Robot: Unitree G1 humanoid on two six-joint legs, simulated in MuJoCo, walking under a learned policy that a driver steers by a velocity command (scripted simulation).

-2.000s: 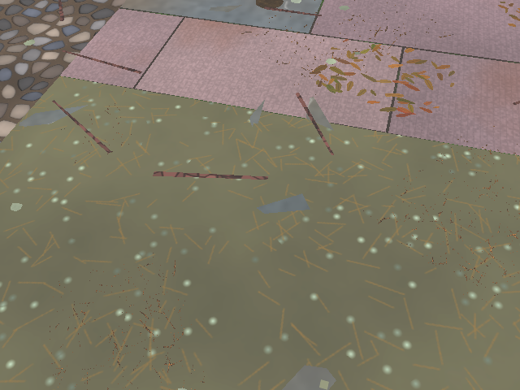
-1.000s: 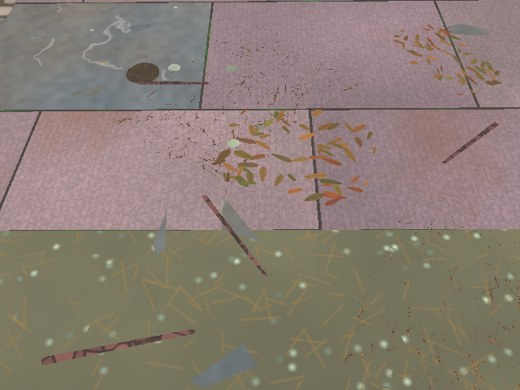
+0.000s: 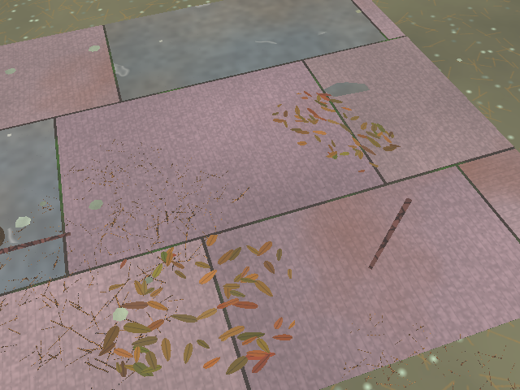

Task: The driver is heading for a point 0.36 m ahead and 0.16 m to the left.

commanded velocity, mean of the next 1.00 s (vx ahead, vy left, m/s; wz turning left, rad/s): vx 0.27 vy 0.00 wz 0.25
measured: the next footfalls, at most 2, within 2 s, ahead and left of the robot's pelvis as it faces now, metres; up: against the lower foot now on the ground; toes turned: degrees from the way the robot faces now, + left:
left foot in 0.38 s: +0.33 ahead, +0.13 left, +0.00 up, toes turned +17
right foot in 0.84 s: +0.44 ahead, -0.03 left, +0.00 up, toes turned +14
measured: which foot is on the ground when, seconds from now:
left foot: up 0.00-0.36, down 0.38-1.00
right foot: down 0.00-0.36, up 0.38-0.82, down 0.84-1.00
